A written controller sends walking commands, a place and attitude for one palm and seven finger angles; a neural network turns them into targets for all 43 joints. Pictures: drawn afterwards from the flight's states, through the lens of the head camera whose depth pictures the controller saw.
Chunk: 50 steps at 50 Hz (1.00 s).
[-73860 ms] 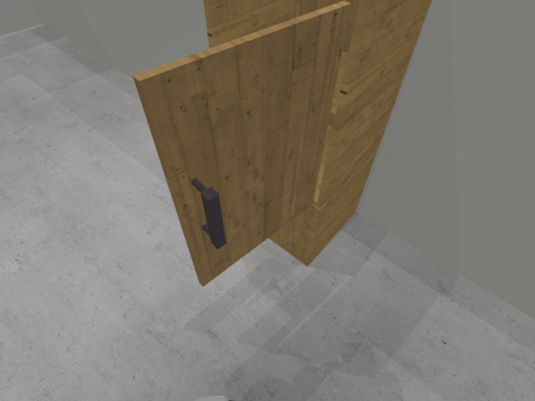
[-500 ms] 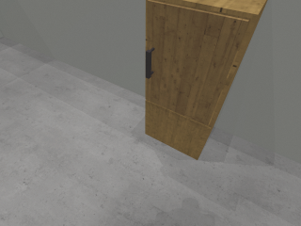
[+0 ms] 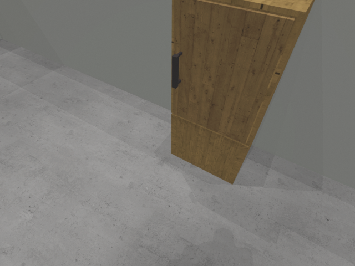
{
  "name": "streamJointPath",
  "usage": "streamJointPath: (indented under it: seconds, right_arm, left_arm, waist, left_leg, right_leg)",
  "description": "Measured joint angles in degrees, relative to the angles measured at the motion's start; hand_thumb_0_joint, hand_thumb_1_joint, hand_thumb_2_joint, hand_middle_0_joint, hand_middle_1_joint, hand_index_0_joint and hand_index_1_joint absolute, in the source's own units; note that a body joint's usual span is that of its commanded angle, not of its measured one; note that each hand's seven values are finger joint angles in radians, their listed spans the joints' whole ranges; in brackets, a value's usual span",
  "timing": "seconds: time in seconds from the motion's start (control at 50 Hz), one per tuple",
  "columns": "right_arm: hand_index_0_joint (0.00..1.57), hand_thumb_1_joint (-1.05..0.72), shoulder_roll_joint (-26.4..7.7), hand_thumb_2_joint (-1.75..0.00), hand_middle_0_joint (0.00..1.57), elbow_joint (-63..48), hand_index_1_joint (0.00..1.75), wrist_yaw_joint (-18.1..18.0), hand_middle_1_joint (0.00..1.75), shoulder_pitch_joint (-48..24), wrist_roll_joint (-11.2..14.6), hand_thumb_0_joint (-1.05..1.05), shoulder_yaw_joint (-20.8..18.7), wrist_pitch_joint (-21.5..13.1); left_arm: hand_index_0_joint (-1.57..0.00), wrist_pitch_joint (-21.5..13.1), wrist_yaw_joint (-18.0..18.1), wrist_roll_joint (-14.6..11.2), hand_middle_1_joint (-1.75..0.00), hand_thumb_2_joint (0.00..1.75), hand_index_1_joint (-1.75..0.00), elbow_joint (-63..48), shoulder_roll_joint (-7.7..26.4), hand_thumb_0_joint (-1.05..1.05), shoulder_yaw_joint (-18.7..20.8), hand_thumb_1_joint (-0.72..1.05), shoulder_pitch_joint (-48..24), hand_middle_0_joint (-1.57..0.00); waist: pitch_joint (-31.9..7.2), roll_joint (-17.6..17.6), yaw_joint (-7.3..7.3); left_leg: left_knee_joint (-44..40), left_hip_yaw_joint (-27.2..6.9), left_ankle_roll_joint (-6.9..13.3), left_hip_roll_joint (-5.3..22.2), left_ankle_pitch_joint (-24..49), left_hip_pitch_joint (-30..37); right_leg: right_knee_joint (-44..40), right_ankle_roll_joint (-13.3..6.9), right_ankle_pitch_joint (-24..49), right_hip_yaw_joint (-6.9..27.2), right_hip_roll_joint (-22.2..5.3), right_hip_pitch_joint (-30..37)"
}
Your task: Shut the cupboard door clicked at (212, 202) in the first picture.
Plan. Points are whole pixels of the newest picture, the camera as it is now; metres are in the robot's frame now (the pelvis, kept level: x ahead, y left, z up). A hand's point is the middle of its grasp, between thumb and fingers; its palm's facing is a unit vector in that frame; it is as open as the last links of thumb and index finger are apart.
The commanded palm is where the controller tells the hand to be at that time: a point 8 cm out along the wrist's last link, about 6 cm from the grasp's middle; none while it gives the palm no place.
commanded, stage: look to check the result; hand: left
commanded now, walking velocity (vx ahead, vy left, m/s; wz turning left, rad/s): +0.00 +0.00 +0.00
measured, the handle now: (177, 70) +0.92 +0.05 -0.05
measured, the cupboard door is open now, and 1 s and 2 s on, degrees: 0 0 0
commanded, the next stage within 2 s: walk to a spot facing it in 0.26 s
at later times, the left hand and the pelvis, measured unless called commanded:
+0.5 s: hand out of the picture +0.01 +0.19 -0.18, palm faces +0.03 -0.97 -0.23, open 7.4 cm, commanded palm none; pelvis +0.00 +0.00 +0.00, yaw +1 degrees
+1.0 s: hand out of the picture +0.04 +0.23 -0.17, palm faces +0.30 -0.92 -0.26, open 7.4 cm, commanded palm none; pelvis +0.00 -0.01 +0.00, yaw +18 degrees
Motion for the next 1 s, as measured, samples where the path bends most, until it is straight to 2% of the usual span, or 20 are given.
streamJointPath:
  seconds: [0.44, 0.54, 0.62, 0.68, 0.7, 0.74, 0.76, 0.8, 0.86, 0.92, 1.0]
  right_arm:
    - [0.2, -0.91, -3.19, -0.9, 0.2, -0.65, 0.3, 0.46, 0.3, -4.0, -0.06, 0.01, -0.16, -0.06]
    - [0.2, -0.91, -2.61, -0.9, 0.2, -1.89, 0.3, 0.7, 0.3, -3.54, -0.14, 0.01, -0.44, 0.89]
    - [0.2, -0.91, -2.07, -0.9, 0.2, -3.26, 0.3, 1.25, 0.3, -3.13, -0.27, 0.01, -1.09, 2.13]
    - [0.2, -0.91, -1.67, -0.9, 0.2, -4.55, 0.3, 1.71, 0.3, -3.08, -0.39, 0.01, -1.87, 3.1]
    - [0.2, -0.91, -1.54, -0.9, 0.2, -5.09, 0.3, 1.89, 0.3, -3.05, -0.34, 0.01, -2.03, 3.17]
    - [0.2, -0.91, -1.59, -0.9, 0.2, -6.33, 0.3, 2.11, 0.3, -3.03, -0.48, 0.01, -2.16, 2.71]
    - [0.2, -0.91, -1.6, -0.9, 0.2, -6.86, 0.3, 2.08, 0.3, -3.42, -0.69, 0.01, -2.19, 2.4]
    - [0.2, -0.91, -1.68, -0.9, 0.2, -7.83, 0.3, 1.8, 0.3, -4.19, -1.0, 0.01, -2.16, 1.92]
    - [0.2, -0.91, -1.97, -0.9, 0.2, -9.02, 0.3, 1.31, 0.3, -4.71, -1.11, 0.01, -2.0, 1.49]
    - [0.2, -0.91, -2.61, -0.9, 0.2, -9.76, 0.3, 1.17, 0.3, -4.97, -1.09, 0.01, -2.05, 1.36]
    - [0.2, -0.9, -3.76, -0.9, 0.2, -10.62, 0.3, 1.38, 0.3, -5.42, -1.22, 0.01, -2.63, 1.77]
  left_arm:
    - [-0.2, -0.11, -0.5, 0.09, -0.3, 0.9, -0.3, -1.03, 2.52, 0.01, 0.06, 0.9, -4.84, -0.2]
    - [-0.2, 0.76, -0.18, 0.05, -0.3, 0.9, -0.3, -2.97, 2.31, 0.01, 0.89, 0.9, -5.92, -0.2]
    - [-0.2, 1.21, -0.14, 0.25, -0.3, 0.9, -0.3, -5.5, 1.94, 0.01, 1.82, 0.9, -6.39, -0.2]
    - [-0.2, 1.46, 0.01, 0.69, -0.3, 0.9, -0.3, -7.24, 1.99, 0.01, 2.45, 0.9, -6.63, -0.2]
    - [-0.2, 1.55, 0.02, 0.8, -0.3, 0.9, -0.3, -7.67, 2.16, 0.01, 2.63, 0.9, -6.77, -0.2]
    - [-0.2, 1.94, -0.11, 0.6, -0.3, 0.9, -0.3, -8.57, 2.51, 0.01, 2.95, 0.9, -7.24, -0.2]
    - [-0.2, 2.32, -0.09, 0.46, -0.3, 0.9, -0.3, -9.02, 2.68, 0.01, 3.0, 0.9, -7.68, -0.2]
    - [-0.2, 3.28, -0.03, 0.49, -0.3, 0.9, -0.3, -9.69, 2.98, 0.01, 3.17, 0.9, -8.59, -0.2]
    - [-0.2, 3.42, -0.47, 0.7, -0.3, 0.9, -0.3, -10.73, 3.54, 0.01, 3.57, 0.9, -10.01, -0.2]
    - [-0.2, 2.86, -0.84, 0.73, -0.3, 0.9, -0.3, -12.46, 4.03, 0.01, 3.73, 0.9, -11.05, -0.2]
    - [-0.2, 2.56, -0.88, 0.71, -0.3, 0.9, -0.3, -14.63, 4.63, 0.01, 3.63, 0.9, -12.0, -0.2]
  waist:
    - [0.83, 0.11, -0.27]
    - [1.38, 0.11, -0.8]
    - [2.17, 0.59, -0.78]
    - [3.14, 0.28, -1.1]
    - [3.44, -0.19, -1.21]
    - [3.81, -1.25, -1.24]
    - [4.21, -1.7, -1.0]
    - [4.46, -1.85, -0.99]
    - [4.05, -1.45, -1.29]
    - [3.4, -0.54, -1.31]
    - [2.69, 0.85, -1.62]
  left_leg:
    - [-1.5, -0.09, -0.3, 0.05, 0.57, 0.55]
    - [2.17, -2.03, -0.31, -0.63, -0.76, -2.37]
    - [8.5, -4.19, -0.59, -0.98, -3.28, -6.29]
    - [17.44, -2.79, -1.89, 0.05, -10.68, -9.18]
    - [17.59, -2.14, -2.14, 0.38, -11.32, -9.04]
    - [16.22, -1.87, -0.93, -0.25, -7.0, -9.01]
    - [16.79, -1.81, 0.2, -0.94, -7.3, -9.48]
    - [15.75, -2.16, 1.58, -1.77, -7.49, -9.75]
    - [10.95, -3.76, 1.61, -2.73, -4.46, -9.38]
    - [6.51, -6.05, 1.43, -3.21, -1.37, -9.06]
    - [3.94, -9.54, 0.54, -3.44, 0.79, -9.42]
  right_leg:
    - [-1.41, -0.15, 0.49, -0.06, 0.15, 0.53]
    - [2.29, -0.15, -1.78, -2.08, -0.56, -1.49]
    - [6.21, -0.36, -4.3, -4.72, -1.05, -3.15]
    - [9.73, -0.18, -6.75, -7.17, -1.92, -3.62]
    - [11.26, 0.09, -7.76, -7.89, -2.56, -3.88]
    - [16.14, 0.95, -9.97, -8.62, -4.47, -5.81]
    - [20.4, 1.34, -13.0, -7.1, -4.74, -7.81]
    - [30.29, 1.57, -15.83, -2.72, -3.51, -12.66]
    - [38.2, 2.2, -11.33, 0.95, -2.21, -17.98]
    - [37.34, 2.91, -8.87, 2.48, -1.65, -19.94]
    - [30.08, 3.32, -9.8, 3.35, -0.77, -18.75]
